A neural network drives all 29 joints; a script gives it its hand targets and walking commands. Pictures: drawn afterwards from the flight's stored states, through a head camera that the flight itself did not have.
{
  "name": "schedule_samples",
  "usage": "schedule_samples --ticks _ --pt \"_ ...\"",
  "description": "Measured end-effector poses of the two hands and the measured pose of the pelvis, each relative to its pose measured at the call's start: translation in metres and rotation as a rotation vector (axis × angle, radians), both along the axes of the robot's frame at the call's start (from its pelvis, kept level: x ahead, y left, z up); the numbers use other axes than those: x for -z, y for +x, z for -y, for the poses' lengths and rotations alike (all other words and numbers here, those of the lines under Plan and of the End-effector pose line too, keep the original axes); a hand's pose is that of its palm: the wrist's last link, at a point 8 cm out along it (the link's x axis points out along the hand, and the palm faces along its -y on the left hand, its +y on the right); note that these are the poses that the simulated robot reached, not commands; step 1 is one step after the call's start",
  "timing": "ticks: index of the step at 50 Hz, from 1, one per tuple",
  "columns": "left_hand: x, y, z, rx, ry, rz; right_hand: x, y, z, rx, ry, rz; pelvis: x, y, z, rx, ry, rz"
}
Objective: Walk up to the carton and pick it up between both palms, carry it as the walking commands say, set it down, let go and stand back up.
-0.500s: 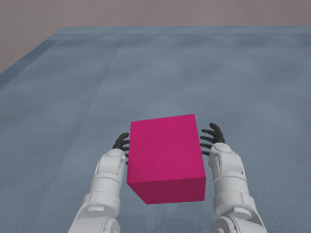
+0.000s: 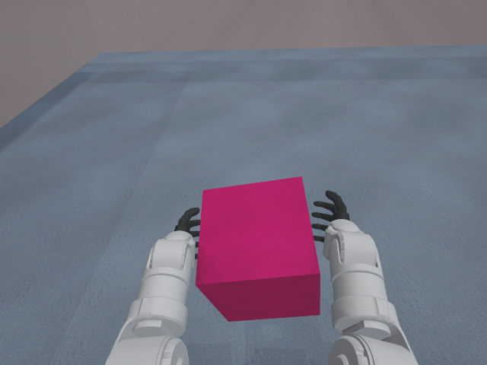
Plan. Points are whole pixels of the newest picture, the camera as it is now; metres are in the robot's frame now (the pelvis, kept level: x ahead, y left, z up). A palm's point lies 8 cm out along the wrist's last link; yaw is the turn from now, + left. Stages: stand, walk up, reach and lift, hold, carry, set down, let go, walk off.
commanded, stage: reach and lift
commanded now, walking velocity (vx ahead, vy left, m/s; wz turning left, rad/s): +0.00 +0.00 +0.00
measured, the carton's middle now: (262, 253) +0.34 -0.01 -0.01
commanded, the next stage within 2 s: hold in 0.94 s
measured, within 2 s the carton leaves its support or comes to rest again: neither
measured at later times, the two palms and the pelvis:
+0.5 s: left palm (184, 243) +0.31 +0.13 +0.06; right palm (339, 228) +0.32 -0.14 +0.08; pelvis +0.00 +0.00 +0.00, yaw +0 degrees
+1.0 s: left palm (183, 252) +0.29 +0.13 +0.06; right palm (341, 233) +0.31 -0.14 +0.08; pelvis +0.00 -0.01 +0.00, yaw +0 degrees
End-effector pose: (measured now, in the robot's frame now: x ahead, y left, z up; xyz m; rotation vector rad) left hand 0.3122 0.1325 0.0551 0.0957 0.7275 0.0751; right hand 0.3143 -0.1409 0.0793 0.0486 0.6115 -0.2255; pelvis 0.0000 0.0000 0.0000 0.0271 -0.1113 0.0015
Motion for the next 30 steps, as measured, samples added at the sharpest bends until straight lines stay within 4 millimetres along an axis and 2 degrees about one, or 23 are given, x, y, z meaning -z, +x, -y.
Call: schedule_samples --ticks 30 --pt "-0.0008 -0.0013 0.0041 -0.030 -0.008 0.000 -0.0023 0.0051 0.0029 -0.010 -0.002 -0.002 -0.0030 0.0055 0.0047 0.001 0.006 0.012"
